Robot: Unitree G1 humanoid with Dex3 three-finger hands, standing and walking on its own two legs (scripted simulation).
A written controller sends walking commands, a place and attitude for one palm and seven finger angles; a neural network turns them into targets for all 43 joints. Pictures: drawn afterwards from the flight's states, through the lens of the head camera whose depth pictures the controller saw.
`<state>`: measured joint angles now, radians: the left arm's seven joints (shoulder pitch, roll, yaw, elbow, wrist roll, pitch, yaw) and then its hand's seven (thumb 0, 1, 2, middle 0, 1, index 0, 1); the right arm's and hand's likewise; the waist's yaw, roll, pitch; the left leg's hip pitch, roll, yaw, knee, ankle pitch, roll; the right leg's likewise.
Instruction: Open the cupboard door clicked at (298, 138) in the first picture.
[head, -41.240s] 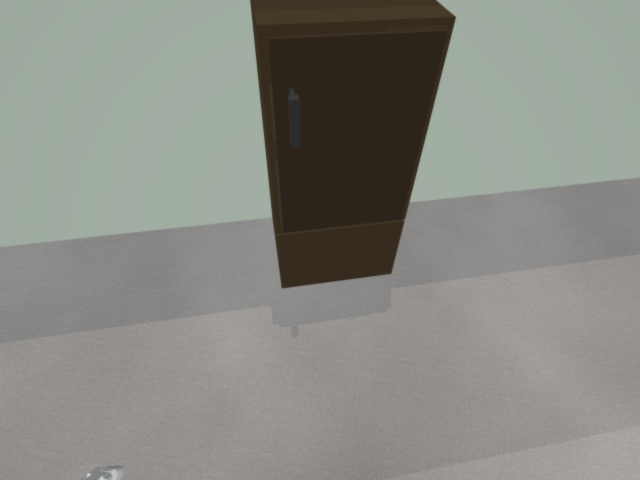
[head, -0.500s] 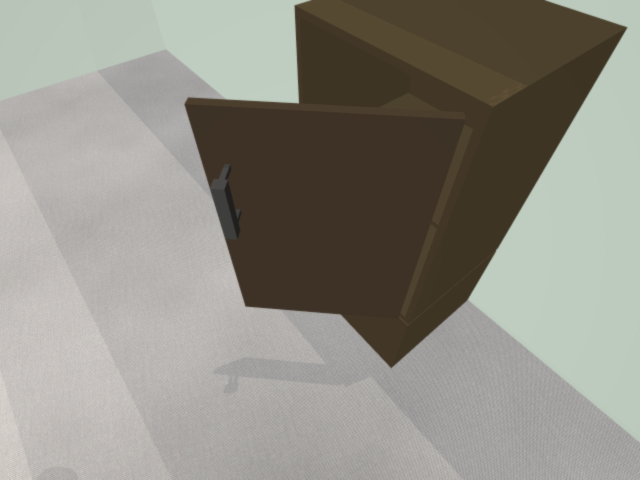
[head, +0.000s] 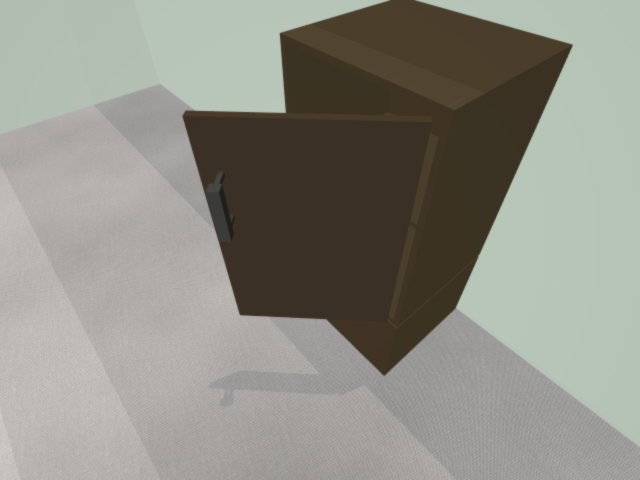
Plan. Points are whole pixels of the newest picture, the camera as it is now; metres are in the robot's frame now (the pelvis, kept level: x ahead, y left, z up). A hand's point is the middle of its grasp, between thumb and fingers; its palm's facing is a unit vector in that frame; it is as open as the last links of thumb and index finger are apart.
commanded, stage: come to a stop and stand still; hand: left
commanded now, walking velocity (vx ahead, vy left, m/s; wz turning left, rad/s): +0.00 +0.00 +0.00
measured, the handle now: (223, 206) +0.58 +0.21 -0.01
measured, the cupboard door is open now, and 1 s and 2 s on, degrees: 46 46 46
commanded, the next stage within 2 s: look again from close up in 0.18 s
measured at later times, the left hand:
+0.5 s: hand out of the picture +0.01 +0.19 -0.17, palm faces +0.01 -0.98 -0.21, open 7.4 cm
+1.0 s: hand out of the picture +0.13 +0.20 -0.11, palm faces +0.23 -0.96 -0.18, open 7.4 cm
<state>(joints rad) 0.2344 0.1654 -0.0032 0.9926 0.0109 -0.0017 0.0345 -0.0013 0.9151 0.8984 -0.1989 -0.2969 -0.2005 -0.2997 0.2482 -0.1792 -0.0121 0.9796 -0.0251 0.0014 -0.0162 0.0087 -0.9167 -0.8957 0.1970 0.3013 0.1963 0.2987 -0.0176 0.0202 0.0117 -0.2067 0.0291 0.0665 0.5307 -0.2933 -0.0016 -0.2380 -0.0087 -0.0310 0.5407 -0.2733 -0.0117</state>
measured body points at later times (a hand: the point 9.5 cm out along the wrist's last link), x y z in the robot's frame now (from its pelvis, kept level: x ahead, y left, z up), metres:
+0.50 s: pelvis +0.01 +0.01 +0.01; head +0.02 +0.01 +0.45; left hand +0.02 +0.24 -0.15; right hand +0.00 -0.22 -0.16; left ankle +0.00 +0.12 -0.73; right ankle +0.01 -0.11 -0.73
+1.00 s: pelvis +0.02 +0.01 +0.00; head +0.03 +0.01 +0.45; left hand +0.12 +0.26 -0.09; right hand +0.08 -0.23 -0.14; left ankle +0.00 +0.12 -0.73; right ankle +0.01 -0.11 -0.73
